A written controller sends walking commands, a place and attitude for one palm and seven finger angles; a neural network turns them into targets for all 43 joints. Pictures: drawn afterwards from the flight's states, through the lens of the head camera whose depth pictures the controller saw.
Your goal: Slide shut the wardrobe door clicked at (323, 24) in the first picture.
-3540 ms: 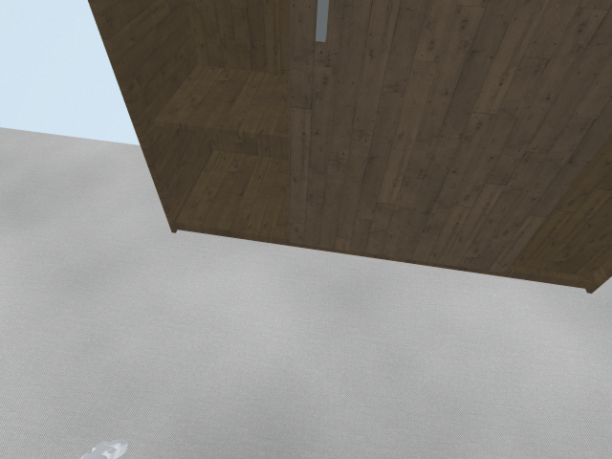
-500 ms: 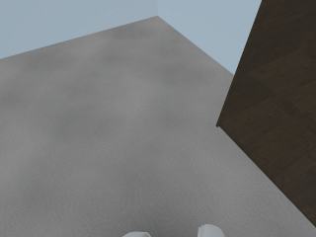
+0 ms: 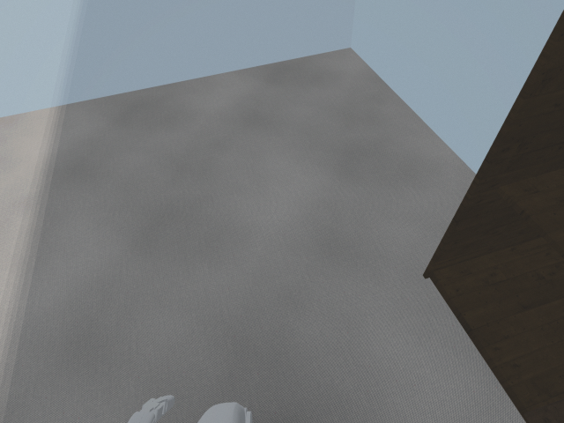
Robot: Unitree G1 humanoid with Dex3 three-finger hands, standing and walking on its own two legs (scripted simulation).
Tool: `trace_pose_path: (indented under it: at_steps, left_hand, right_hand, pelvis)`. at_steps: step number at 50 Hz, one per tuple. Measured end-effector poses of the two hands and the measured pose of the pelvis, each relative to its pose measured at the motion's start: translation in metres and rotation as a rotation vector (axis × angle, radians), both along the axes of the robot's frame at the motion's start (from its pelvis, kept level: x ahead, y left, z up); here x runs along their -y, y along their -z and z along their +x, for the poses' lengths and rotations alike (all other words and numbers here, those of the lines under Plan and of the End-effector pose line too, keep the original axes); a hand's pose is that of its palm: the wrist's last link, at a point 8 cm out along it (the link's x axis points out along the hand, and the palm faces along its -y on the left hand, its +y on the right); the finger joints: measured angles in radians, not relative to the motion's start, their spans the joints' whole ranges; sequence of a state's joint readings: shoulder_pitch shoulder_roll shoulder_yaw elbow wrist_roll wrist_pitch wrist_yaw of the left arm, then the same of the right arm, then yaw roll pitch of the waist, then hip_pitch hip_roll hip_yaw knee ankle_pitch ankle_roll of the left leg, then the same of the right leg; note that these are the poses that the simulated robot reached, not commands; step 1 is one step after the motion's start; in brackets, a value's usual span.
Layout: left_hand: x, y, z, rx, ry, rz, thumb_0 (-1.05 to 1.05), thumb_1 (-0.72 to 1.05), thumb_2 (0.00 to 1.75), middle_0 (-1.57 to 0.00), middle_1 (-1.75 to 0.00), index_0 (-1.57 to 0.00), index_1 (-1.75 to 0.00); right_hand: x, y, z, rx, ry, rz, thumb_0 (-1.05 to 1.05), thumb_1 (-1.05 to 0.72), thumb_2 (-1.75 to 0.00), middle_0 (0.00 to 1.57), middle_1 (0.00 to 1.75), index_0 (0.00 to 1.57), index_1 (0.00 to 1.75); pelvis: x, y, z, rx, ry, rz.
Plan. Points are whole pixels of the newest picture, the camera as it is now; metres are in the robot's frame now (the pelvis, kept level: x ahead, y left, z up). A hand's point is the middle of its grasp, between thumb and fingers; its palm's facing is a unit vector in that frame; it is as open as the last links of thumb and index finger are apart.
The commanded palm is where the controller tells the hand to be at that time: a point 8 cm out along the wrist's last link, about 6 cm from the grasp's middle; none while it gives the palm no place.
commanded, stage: walk to a spot facing it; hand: right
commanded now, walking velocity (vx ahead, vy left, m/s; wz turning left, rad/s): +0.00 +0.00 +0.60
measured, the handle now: out of the picture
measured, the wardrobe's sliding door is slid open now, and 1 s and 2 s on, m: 0.50 0.50 0.50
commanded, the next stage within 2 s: turn to face it in 1.42 s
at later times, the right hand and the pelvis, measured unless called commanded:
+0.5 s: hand (363, 379) +0.22 -0.12 -0.16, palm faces -0.30 +0.92 -0.25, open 7.4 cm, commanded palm none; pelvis +0.04 +0.03 -0.01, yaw +18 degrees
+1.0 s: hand (373, 387) +0.21 -0.14 -0.17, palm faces -0.54 +0.82 -0.20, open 7.4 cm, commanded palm none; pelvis +0.04 -0.01 +0.00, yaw +37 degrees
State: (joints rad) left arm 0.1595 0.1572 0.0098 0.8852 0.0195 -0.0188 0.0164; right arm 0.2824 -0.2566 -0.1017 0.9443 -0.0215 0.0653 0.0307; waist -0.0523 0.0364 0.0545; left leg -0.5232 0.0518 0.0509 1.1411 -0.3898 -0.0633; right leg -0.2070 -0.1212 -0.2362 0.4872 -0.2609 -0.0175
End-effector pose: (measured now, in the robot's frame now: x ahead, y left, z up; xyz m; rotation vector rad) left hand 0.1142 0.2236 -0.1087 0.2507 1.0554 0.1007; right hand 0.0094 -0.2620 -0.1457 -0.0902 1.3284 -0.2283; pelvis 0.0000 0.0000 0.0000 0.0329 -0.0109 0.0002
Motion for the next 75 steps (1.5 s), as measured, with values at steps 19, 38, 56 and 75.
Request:
trace_pose_path:
  at_steps: [19,38,56,75]
  left_hand:
    - [-0.073,0.047,-0.135,-0.299,-0.424,-0.028,0.01,0.91,0.90,-0.20,-0.30,-0.20,-0.30]
    - [-0.017,0.004,-0.092,-0.040,-0.530,0.021,0.00,0.91,0.90,-0.20,-0.30,-0.20,-0.30]
    - [0.005,0.053,-0.242,-0.226,-0.878,-0.123,0.00,0.90,0.90,-0.20,-0.30,-0.20,-0.30]
    - [-0.051,0.015,-0.212,-0.078,-0.955,-0.041,0.01,0.91,0.90,-0.20,-0.30,-0.20,-0.30]
  right_hand:
    - [-0.087,-0.022,0.207,0.240,-0.411,-0.070,0.00,-0.91,-0.90,0.20,0.30,0.20,0.30]
    - [-0.054,0.002,0.220,0.120,-0.548,0.032,0.00,-0.91,-0.90,0.20,0.30,0.20,0.30]
    - [-0.139,-0.006,0.240,0.128,-0.838,-0.024,0.00,-0.91,-0.90,0.20,0.30,0.20,0.30]
    - [-0.174,-0.013,0.238,0.076,-0.946,0.018,0.00,-0.90,-0.90,0.20,0.30,0.20,0.30]
  pelvis:
    - [-0.037,0.015,0.034,-0.003,-0.236,-0.035]
    - [0.013,0.006,0.046,0.000,-0.478,-0.006]
    - [-0.015,0.020,0.022,-0.005,-0.718,-0.040]
    - [-0.043,0.000,0.043,-0.005,-0.884,-0.029]
